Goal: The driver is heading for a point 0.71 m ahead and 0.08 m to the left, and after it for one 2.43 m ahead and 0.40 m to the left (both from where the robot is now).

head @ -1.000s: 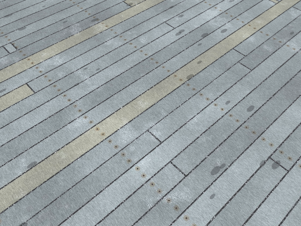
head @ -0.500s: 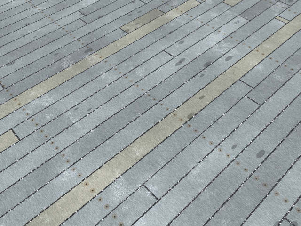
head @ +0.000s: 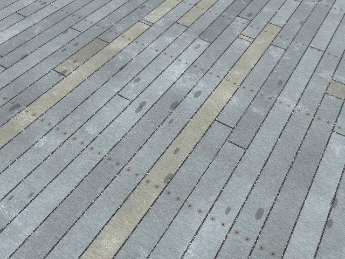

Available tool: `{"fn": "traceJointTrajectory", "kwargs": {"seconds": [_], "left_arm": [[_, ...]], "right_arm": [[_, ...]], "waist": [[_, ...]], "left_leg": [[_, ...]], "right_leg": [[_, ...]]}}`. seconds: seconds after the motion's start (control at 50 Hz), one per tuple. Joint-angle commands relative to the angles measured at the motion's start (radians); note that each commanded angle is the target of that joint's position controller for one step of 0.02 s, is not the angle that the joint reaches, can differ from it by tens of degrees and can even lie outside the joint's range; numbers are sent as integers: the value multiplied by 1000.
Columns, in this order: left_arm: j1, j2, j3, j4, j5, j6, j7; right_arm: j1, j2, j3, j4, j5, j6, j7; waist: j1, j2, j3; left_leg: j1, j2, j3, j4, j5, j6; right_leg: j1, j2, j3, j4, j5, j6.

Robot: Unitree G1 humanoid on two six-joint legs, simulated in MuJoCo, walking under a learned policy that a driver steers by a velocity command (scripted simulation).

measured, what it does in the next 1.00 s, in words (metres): walks ahead, turning left: right foot, then left foot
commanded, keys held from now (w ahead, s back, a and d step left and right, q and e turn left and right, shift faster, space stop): w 0.18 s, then w+q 0.82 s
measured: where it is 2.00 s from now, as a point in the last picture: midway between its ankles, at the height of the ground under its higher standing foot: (145, 145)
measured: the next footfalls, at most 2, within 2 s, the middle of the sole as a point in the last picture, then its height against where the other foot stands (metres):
right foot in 0.36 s outside the picture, level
left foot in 0.88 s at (154, 238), level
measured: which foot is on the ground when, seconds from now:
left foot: down 0.00-0.36, up 0.38-0.86, down 0.88-1.00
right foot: up 0.00-0.34, down 0.36-0.90, up 0.92-1.00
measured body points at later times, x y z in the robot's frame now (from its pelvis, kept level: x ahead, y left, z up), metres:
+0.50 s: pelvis +0.24 -0.05 +0.00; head +0.26 -0.07 +0.45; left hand +0.38 +0.19 -0.11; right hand +0.24 -0.31 -0.15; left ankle +0.16 +0.09 -0.66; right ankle +0.26 -0.13 -0.74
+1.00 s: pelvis +0.48 +0.02 -0.01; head +0.51 +0.04 +0.43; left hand +0.45 +0.29 -0.15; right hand +0.69 -0.19 -0.13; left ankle +0.52 +0.08 -0.74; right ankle +0.40 -0.14 -0.64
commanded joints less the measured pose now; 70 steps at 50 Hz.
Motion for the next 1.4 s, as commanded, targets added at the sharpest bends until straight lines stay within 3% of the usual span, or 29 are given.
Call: {"fn": "traceJointTrajectory", "kwargs": {"seconds": [0.02, 0.18, 0.26, 0.3, 0.34, 0.36, 0.38, 0.4, 0.42, 0.44, 0.48, 0.58, 0.66, 0.76, 0.82, 0.86, 0.88, 0.9, 0.92, 0.94, 0.96, 0.98, 1.02, 1.06, 1.1, 1.16, 1.3, 1.36, 1.4], "left_arm": [[20, 38, 6, -63, 11, 13, -21], [-236, -11, -30, -141, 12, 3, -40], [-347, -11, -46, -176, 11, -12, -37], [-320, 6, -43, -171, 9, -23, -24], [-106, 43, -24, -97, 24, -46, -3], [63, 114, -3, -61, 47, -57, 13], [117, 223, 23, -60, 51, -52, 27], [99, 181, 20, -62, 16, -40, 28], [10, 110, -2, -64, 8, -41, 27], [-46, 51, -16, -64, 3, -49, 23], [-83, 2, -29, -53, -3, -63, 27], [-24, 17, -16, -8, -13, -96, 32], [13, 10, -17, 24, -8, -93, 33], [74, 58, -4, 60, -7, -83, 41], [83, 91, 3, 75, -4, -65, 48], [79, 124, 11, 77, -2, -44, 51], [70, 126, 10, 68, -5, -37, 48], [92, 57, -8, 22, -15, -40, 41], [53, 25, -10, -54, -16, -52, 25], [-77, 77, -3, -78, -5, -60, 22], [-91, 52, -13, -83, -19, -72, 18], [-64, 45, -14, -64, -17, -77, 21], [-23, 39, -14, -50, 17, -45, 20], [-23, 26, -15, -57, 24, -17, 13], [-82, 17, -18, -79, 21, -6, 9], [-179, 12, -22, -98, 16, -6, 2], [-355, 9, -33, -144, -3, -18, -15], [-362, 13, -33, -155, -6, -23, -24], [-276, 24, -26, -129, -6, -24, -16]], "right_arm": [[103, -95, -28, -12, 13, -32, 5], [194, -110, -36, 69, 19, -39, 22], [281, -140, -42, 126, 23, -23, 22], [287, -165, -48, 143, 19, -12, 19], [279, -162, -46, 155, 29, -4, 18], [265, -120, -32, 125, 37, -8, 20], [350, 11, -3, 82, 58, -6, 24], [315, -114, -39, 110, 34, 10, 9], [262, -113, -47, 102, 33, 13, 12], [240, -85, -43, 105, 34, 13, 16], [247, -69, -48, 121, 13, 37, 27], [136, -26, -50, 80, 3, 67, 56], [-7, -11, -39, 28, 3, 66, 72], [-156, -20, -28, -36, -3, 65, 88], [-143, -41, -37, -46, -8, 67, 81], [2, -72, -56, -9, -9, 59, 68], [161, -105, -76, 43, -17, 50, 54], [267, -220, -111, 62, -27, 49, 37], [222, -307, -129, 37, 7, 57, 33], [228, -278, -123, 40, 23, 67, 27], [180, -229, -110, 51, 27, 66, 18], [135, -178, -96, 50, 27, 60, 15], [74, -131, -79, 39, 34, 43, 12], [96, -140, -78, 44, 39, 23, 19], [130, -163, -84, 50, 36, 17, 21], [197, -132, -72, 76, 34, 9, 21], [292, -130, -55, 124, 16, -7, 9], [285, -135, -51, 142, 4, -7, -6], [246, -152, -50, 144, 0, -9, -14]], "waist": [[-29, 152, -33], [-60, 134, 25], [-87, 141, 37], [-65, 146, 27], [38, 95, -84], [104, 14, -213], [73, -224, -339], [85, -88, -298], [38, -50, -148], [11, -44, -72], [-35, -76, -15], [-53, -36, 18], [-35, -32, 58], [-2, -23, 83], [-21, -38, 49], [-86, -47, -48], [-159, -1, -139], [-181, 141, -250], [-128, 289, -313], [-165, 115, -229], [-126, 83, -109], [-74, 31, -42], [-13, 41, -32], [-2, 49, -46], [-15, 60, -25], [-56, 85, 12], [-126, 97, 50], [-107, 98, 74], [-59, 115, 32]], "left_leg": [[168, 269, -247, -250, 169, 107], [182, 224, -47, -308, 287, 119], [224, 244, -82, -265, 376, 125], [260, 262, -108, -195, 486, 121], [214, 204, -64, 66, 605, 90], [41, 151, -34, 314, 352, 67], [-300, -3, 23, 637, -314, 27], [-356, 12, -97, 750, -334, 42], [-375, 55, -123, 752, -250, 50], [-352, 85, -114, 710, -185, 45], [-291, 107, -101, 670, -130, 26], [-382, 122, -86, 650, 5, 3], [-411, 121, -53, 463, 137, -6], [-340, 93, 38, 245, 136, 41], [-250, 23, 94, 192, 4, 95], [-74, -56, 111, 152, -88, 143], [147, -76, 79, 71, -56, 177], [439, 155, -252, 27, -209, 258], [590, 374, -803, -142, -143, 391], [547, 350, -713, -178, -63, 363], [418, 330, -572, -176, 33, 335], [291, 272, -475, -187, 151, 285], [161, 189, -358, -205, 280, 246], [126, 156, -326, -217, 341, 250], [106, 136, -321, -243, 291, 243], [167, 134, -286, -283, 298, 203], [368, 178, -191, -291, 432, 145], [415, 214, -144, -270, 541, 134], [421, 216, -91, -158, 860, 108]], "right_leg": [[-190, -75, 28, 36, 64, 16], [-228, -70, -23, -313, 288, 41], [-125, -72, -110, -488, 247, 18], [-55, -49, -114, -542, 180, -3], [248, -19, -111, -663, 217, -38], [509, -191, 62, -682, 131, -78], [769, -499, 481, -758, 89, -173], [658, -493, 537, -806, 57, -184], [533, -437, 381, -829, 81, -157], [427, -388, 264, -872, 154, -129], [313, -318, 113, -919, 245, -81], [307, -314, -41, -972, 388, -95], [317, -289, -156, -974, 434, -90], [401, -320, -241, -941, 545, -73], [488, -328, -291, -796, 893, -54], [496, -324, -313, -528, 1077, -46], [392, -303, -330, -289, 946, -19], [87, -242, -331, 44, 507, 26], [-252, -19, -183, 336, -192, 80], [-358, -75, -30, 342, -110, 70], [-359, -121, -27, 275, -13, 61], [-292, -155, -25, 167, 31, 57], [-170, -174, -17, 73, 45, 74], [-151, -164, -32, 24, 60, 93], [-187, -161, -43, -51, 125, 109], [-259, -171, -58, -208, 261, 107], [-304, -128, -95, -429, 371, 35], [-251, -85, -103, -504, 299, -11], [-104, -19, -138, -534, 217, -52]]}}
